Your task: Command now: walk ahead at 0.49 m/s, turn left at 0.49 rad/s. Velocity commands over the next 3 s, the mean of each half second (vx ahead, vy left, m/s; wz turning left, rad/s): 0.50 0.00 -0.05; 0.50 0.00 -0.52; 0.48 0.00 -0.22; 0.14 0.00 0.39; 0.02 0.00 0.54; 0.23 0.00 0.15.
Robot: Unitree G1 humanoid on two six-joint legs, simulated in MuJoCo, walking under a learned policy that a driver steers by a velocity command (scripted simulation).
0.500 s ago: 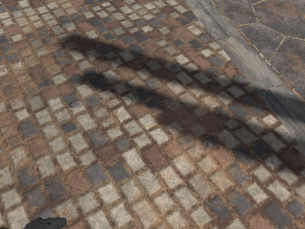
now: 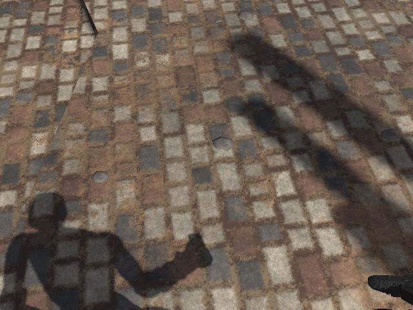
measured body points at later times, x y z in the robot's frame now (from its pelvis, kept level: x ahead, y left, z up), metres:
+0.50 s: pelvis +0.30 -0.04 +0.01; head +0.33 -0.04 +0.46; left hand +0.52 +0.18 -0.08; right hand +0.31 -0.34 -0.11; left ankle +0.11 +0.07 -0.71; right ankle +0.42 -0.14 -0.71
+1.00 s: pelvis +0.59 -0.06 +0.01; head +0.62 -0.07 +0.46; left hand +0.74 +0.20 -0.10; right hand +0.72 -0.38 -0.05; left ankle +0.73 +0.01 -0.71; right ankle +0.42 -0.14 -0.69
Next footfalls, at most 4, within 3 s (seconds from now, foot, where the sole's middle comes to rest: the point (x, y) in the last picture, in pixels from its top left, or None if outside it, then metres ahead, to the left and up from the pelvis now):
0.50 right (274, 296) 0.46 -0.15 -0.75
0.96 left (230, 204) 0.77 -0.01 -0.75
1.46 right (326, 180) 0.89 -0.36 -0.75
1.96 left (268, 149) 1.02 -0.15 -0.75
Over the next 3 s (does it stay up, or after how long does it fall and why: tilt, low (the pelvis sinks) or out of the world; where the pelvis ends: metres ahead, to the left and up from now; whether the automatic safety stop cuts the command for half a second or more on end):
stays up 1.00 -0.25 0.04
